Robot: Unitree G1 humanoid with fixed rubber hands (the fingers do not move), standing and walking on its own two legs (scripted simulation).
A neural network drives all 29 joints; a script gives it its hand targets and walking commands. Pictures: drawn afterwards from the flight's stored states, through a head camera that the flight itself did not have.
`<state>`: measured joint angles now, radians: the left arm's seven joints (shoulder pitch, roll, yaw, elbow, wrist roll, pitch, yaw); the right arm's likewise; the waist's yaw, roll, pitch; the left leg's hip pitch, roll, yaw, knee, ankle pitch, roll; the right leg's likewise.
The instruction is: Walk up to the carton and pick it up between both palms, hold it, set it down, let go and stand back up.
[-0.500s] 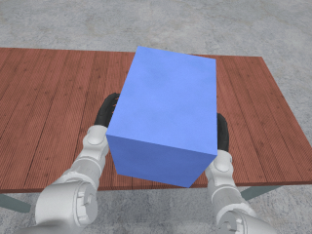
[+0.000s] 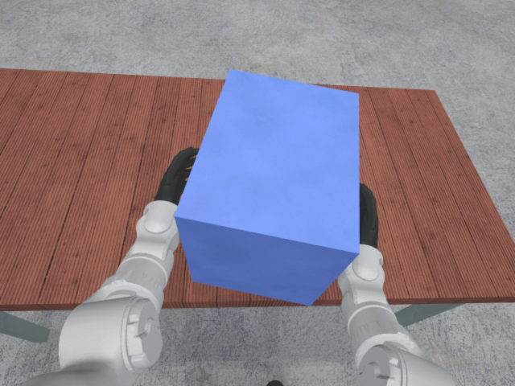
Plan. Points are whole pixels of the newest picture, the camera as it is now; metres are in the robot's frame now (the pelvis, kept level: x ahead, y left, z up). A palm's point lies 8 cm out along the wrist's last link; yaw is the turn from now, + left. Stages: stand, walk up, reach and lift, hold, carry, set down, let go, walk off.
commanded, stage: reach and lift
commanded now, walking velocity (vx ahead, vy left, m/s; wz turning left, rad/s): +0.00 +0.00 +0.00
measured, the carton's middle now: (271, 192) +0.45 -0.07 -0.02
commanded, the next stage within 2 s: none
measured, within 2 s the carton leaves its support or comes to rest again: leaves its support in 0.98 s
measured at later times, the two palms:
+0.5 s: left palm (169, 196) +0.42 +0.10 +0.02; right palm (362, 236) +0.34 -0.20 +0.00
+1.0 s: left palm (159, 204) +0.40 +0.12 +0.03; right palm (357, 228) +0.35 -0.20 +0.01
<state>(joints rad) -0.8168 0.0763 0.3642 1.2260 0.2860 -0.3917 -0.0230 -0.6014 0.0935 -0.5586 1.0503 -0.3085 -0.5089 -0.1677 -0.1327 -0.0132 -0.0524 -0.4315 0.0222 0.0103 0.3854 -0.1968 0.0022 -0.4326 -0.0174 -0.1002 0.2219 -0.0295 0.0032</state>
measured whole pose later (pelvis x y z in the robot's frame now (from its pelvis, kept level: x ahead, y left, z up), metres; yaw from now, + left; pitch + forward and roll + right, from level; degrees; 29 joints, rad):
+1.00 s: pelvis +0.00 +0.00 -0.01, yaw +0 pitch +18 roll -2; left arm -0.63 0.12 -0.07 1.03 -0.14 -0.28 0.14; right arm -0.50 -0.06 -0.09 0.92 0.08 -0.33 -0.20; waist -0.07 0.09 -0.21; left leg -0.56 0.03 0.01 0.49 -0.24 0.00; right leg -0.56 -0.01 -0.10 0.32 -0.07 0.00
